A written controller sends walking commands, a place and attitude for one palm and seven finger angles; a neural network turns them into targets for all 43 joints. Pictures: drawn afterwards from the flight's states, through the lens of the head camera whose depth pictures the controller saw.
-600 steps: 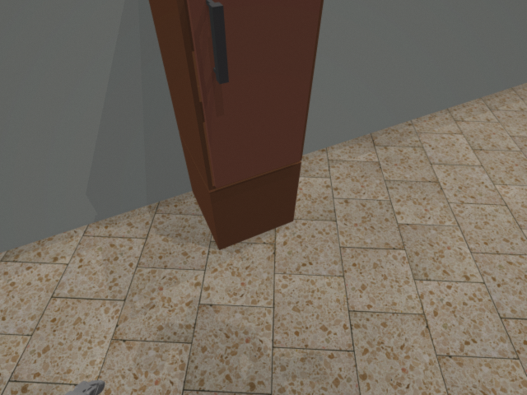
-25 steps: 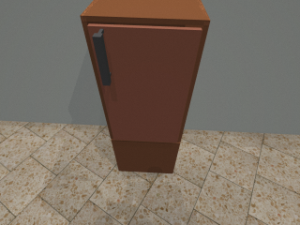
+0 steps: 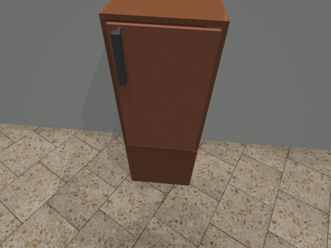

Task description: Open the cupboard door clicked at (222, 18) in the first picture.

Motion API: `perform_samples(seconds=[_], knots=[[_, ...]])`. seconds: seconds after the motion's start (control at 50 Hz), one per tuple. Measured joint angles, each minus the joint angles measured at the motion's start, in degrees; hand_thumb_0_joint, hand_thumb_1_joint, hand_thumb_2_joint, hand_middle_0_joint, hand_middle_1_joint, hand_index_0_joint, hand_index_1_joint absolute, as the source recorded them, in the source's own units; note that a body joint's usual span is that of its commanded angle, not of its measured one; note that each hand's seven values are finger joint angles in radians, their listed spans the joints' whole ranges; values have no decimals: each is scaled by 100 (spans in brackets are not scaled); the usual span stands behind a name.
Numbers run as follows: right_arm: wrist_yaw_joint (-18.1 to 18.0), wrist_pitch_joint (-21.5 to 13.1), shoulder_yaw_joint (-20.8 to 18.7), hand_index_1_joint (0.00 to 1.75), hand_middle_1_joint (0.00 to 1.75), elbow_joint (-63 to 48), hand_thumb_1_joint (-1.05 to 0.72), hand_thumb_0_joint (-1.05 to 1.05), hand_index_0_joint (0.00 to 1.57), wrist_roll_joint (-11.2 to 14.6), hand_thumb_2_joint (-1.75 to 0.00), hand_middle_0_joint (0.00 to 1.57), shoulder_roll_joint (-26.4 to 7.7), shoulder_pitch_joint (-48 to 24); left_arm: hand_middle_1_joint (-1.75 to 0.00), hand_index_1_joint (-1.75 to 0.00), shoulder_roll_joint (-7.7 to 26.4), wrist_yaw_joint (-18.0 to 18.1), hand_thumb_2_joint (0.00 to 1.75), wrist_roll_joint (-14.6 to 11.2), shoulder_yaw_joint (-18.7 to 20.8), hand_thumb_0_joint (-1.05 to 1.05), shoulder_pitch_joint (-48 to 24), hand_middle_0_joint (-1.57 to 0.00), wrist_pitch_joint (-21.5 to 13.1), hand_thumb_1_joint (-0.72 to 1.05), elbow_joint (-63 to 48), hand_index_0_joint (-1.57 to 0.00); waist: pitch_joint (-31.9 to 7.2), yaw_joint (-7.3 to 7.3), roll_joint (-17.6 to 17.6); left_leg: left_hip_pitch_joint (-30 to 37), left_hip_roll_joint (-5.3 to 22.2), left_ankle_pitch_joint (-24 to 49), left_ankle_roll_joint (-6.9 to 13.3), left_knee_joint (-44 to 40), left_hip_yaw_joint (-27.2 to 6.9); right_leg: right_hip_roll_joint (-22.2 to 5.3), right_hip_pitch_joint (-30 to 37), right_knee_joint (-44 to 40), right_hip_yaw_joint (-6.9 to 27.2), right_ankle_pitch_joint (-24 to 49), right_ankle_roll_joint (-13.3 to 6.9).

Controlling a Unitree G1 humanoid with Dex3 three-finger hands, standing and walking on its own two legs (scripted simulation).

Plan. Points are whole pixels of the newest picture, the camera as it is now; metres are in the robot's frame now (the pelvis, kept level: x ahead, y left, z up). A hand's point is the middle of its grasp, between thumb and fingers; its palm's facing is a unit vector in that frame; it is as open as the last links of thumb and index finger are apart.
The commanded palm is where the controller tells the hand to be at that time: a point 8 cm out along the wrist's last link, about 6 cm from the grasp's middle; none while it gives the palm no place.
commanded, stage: come to a stop and stand still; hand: left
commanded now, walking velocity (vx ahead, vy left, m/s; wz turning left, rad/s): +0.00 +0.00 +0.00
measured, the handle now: (121, 57) +0.62 +0.18 +0.16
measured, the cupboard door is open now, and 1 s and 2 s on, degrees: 0 0 0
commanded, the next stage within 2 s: look again from close up in 0.18 s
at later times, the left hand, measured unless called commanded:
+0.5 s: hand out of the picture -0.02 +0.16 -0.18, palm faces +0.06 -0.99 -0.15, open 7.4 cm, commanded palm none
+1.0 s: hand out of the picture +0.01 +0.17 -0.18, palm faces +0.06 -0.98 -0.16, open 7.4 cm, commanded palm none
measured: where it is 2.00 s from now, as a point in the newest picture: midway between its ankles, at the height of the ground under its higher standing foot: outside the picture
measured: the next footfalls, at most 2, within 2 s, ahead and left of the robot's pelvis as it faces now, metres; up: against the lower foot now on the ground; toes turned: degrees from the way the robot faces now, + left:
none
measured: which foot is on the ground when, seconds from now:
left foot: down 0.00-1.00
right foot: down 0.00-1.00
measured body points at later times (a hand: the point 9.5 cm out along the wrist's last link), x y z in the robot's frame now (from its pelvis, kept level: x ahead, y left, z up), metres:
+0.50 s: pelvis +0.00 +0.01 +0.00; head +0.00 +0.01 +0.45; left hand -0.02 +0.21 -0.16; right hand -0.02 -0.19 -0.16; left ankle +0.00 +0.12 -0.74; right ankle +0.06 -0.14 -0.74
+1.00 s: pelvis +0.02 +0.01 +0.00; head +0.02 +0.01 +0.45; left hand +0.00 +0.22 -0.16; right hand +0.00 -0.21 -0.16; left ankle +0.00 +0.12 -0.74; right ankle +0.06 -0.14 -0.74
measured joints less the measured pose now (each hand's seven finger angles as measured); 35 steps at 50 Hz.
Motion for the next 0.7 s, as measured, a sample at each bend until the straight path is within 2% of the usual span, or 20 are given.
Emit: perform_samples(seconds=[0.22,0.44,0.7], knots=[[-24,14,35,30,30,285,-90,0,20,30,-90,20,283,247,-30,-29,-244,54,90,0,-3,1,342,-20,-21,91,327,-19,73,37,14,-89,-38,27,28,25,-11,-37,-64,-9,-6,41,25],[-56,-46,40,30,30,310,-90,0,20,38,-90,20,568,272,-30,-29,-541,86,90,13,7,1,278,-20,-74,91,305,-19,37,24,0,-142,-65,-45,60,111,17,-67,-138,100,31,-27,57],[-94,-89,11,30,30,284,-91,0,20,41,-90,20,529,205,-30,-29,-508,114,90,17,46,1,146,-20,-103,91,262,-19,8,8,20,-15,-56,-105,52,89,38,-57,-48,135,51,-109,58]])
